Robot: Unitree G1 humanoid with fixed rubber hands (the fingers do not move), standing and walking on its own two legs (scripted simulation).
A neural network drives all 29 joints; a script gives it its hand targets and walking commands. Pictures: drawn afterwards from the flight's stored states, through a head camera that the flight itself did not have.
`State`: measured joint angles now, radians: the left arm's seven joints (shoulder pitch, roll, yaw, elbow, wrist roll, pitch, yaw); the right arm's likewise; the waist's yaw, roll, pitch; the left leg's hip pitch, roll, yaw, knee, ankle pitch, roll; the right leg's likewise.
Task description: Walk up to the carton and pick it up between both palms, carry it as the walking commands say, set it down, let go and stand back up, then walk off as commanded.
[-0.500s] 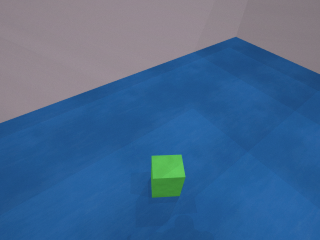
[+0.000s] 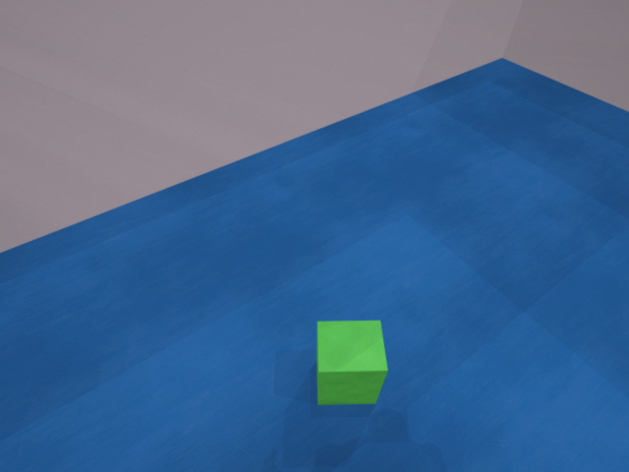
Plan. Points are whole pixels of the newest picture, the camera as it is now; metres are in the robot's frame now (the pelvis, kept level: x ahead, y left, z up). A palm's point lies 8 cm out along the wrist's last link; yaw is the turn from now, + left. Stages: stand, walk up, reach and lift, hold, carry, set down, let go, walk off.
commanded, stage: walk up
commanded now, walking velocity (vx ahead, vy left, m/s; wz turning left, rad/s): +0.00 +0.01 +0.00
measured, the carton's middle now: (347, 364) +0.53 -0.08 -0.63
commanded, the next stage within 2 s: none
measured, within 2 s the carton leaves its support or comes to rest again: neither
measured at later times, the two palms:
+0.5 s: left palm out of the picture +0.06 +0.24 -0.11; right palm out of the picture -0.01 -0.24 -0.13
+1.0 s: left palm out of the picture +0.06 +0.21 -0.09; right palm out of the picture -0.05 -0.29 -0.11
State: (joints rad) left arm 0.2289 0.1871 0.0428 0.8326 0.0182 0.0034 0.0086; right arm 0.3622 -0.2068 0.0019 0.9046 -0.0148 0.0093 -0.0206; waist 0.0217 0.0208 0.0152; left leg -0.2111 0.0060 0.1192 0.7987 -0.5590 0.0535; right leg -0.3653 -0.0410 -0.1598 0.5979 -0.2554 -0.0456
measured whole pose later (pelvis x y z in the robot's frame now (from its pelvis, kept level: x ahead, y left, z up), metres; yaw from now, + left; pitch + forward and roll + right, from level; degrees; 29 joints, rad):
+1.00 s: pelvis -0.04 -0.04 +0.02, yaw -4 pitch -1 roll -2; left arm 0.25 0.26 0.04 0.84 0.02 0.05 -0.03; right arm 0.32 -0.24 0.00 0.93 -0.01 0.00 -0.02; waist -0.05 0.03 0.00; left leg -0.20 0.13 0.13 0.43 -0.27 0.02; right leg -0.35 -0.04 -0.03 0.81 -0.43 0.02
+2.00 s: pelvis +0.15 -0.14 +0.01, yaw +0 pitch +1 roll +0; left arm 0.33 0.13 0.04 0.90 0.02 -0.03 0.01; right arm 0.23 -0.23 0.00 0.97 -0.01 0.02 0.00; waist 0.04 0.03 0.00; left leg -0.30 0.00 0.10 0.55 -0.31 0.00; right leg -0.25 -0.04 -0.05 0.54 -0.30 0.01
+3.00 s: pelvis +0.12 -0.14 +0.01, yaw +0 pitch -1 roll +1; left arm 0.33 0.16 0.04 0.90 0.02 0.00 0.02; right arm 0.23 -0.17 0.00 0.97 -0.01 0.01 -0.01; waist -0.01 0.00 0.01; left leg -0.26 -0.01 0.11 0.46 -0.18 0.05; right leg -0.24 -0.05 -0.03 0.51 -0.25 0.02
